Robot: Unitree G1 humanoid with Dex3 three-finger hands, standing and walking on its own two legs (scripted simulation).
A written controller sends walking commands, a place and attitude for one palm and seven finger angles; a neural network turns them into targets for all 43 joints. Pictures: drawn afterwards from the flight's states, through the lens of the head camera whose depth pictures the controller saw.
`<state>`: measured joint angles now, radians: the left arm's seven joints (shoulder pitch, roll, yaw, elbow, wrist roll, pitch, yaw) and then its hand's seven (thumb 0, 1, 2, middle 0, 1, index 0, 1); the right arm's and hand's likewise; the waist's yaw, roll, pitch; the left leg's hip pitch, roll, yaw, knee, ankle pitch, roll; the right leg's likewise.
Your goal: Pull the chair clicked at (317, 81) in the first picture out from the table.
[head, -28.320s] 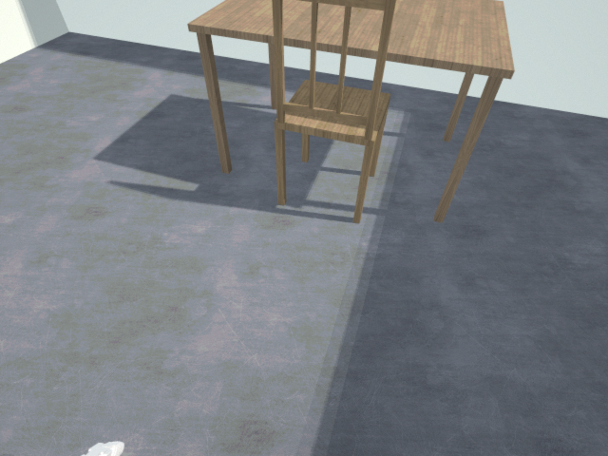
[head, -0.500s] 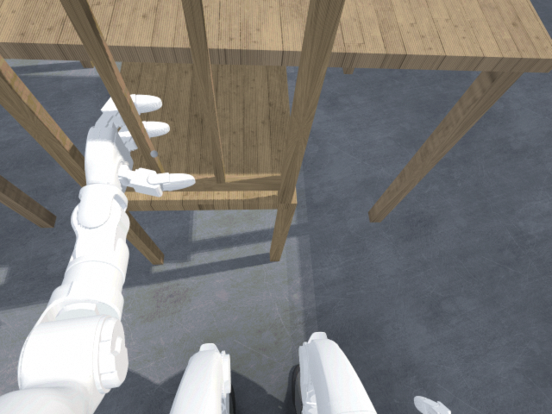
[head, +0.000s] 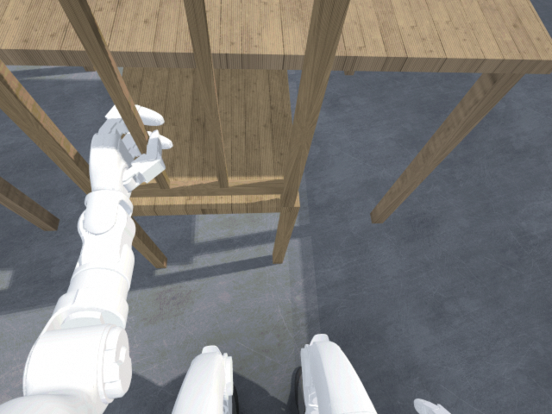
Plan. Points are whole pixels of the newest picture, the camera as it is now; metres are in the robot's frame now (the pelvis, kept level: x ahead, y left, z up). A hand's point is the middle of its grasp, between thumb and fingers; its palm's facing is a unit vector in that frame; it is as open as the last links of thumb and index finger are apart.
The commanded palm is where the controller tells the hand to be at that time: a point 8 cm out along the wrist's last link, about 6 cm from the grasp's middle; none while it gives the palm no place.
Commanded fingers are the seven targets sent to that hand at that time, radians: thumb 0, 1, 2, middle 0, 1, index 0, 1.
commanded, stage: hook a spindle and tug to test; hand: left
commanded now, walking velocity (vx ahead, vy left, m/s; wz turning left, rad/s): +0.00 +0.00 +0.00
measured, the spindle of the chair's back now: (133, 121) +0.50 +0.17 +0.07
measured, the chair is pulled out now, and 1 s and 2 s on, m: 0.00 0.06 0.24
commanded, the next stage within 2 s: step backward, pulling the chair out in 0.46 s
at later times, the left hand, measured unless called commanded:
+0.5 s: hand (161, 173) +0.44 +0.14 +0.03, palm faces +0.00 -1.00 -0.02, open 5.0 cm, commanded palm +0.41 +0.19 +0.02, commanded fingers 0.00 0.90 0.90 -0.50 -1.45 -0.50 -1.45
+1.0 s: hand (169, 183) +0.42 +0.12 +0.05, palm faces -0.03 -0.99 -0.13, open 4.9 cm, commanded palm +0.41 +0.17 +0.05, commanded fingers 0.00 0.90 0.90 -0.50 -1.45 -0.50 -1.45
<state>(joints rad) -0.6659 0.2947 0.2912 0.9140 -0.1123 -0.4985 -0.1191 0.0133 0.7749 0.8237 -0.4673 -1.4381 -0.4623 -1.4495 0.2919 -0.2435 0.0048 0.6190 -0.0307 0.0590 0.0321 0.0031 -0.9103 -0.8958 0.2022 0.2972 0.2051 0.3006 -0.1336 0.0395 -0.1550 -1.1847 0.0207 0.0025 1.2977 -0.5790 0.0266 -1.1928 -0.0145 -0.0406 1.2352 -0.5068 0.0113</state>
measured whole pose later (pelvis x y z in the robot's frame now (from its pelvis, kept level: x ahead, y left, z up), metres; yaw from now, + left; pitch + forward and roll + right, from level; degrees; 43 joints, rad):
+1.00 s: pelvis +0.02 +0.01 +0.10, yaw +0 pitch +12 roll -2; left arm -0.60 0.20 0.06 1.09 -0.05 -0.20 0.08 0.04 0.78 0.81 -0.33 -1.18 -0.49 -1.45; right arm 0.29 -0.26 -0.02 0.67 0.05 0.09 -0.11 0.00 -0.91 -0.90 0.20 0.30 0.21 0.30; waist -0.10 0.01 0.00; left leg -0.55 0.01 0.03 0.69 -0.34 0.04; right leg -0.56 -0.02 -0.02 0.63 -0.25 0.03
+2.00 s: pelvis -0.11 -0.02 +0.10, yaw +0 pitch +2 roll +1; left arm -0.47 0.16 0.07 1.08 -0.07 -0.26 0.11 0.04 0.73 0.84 -0.39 -1.20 -0.50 -1.45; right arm 0.19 -0.23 0.01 0.81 0.03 -0.06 -0.12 0.01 -0.91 -0.90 0.21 0.30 0.21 0.30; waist -0.04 0.02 0.13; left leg -0.52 0.00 0.00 0.80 -0.40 -0.03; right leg -0.45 -0.03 -0.01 0.67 -0.25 -0.01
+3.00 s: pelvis -0.28 -0.01 +0.11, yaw +1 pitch +3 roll +1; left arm -0.56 0.17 0.08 1.10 -0.03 -0.21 0.10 0.04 0.73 0.79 -0.34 -1.24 -0.50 -1.45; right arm 0.16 -0.31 -0.02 0.81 0.03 -0.07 -0.12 0.01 -0.91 -0.90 0.20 0.30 0.21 0.30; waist -0.08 0.01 0.14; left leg -0.40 0.01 -0.05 0.73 -0.43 -0.05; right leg -0.46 -0.06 -0.03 0.59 -0.19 0.01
